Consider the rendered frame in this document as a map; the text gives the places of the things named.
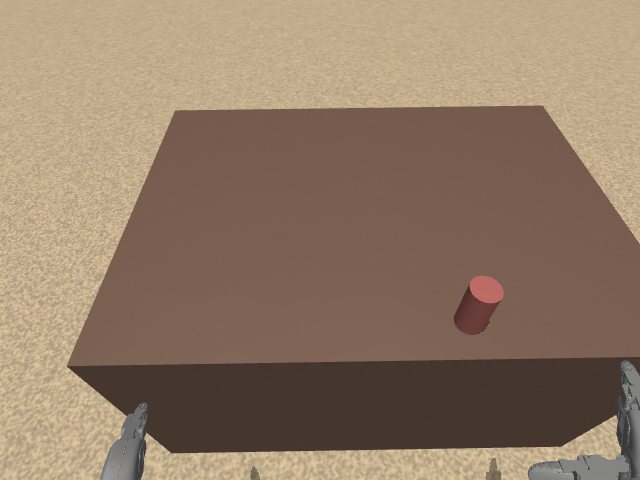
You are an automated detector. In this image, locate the can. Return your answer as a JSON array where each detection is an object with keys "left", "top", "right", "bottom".
[{"left": 454, "top": 276, "right": 504, "bottom": 335}]

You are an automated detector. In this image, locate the left robot hand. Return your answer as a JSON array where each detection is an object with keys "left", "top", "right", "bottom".
[{"left": 100, "top": 402, "right": 149, "bottom": 480}]

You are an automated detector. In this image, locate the right robot hand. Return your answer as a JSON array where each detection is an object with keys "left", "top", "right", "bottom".
[{"left": 528, "top": 360, "right": 640, "bottom": 480}]

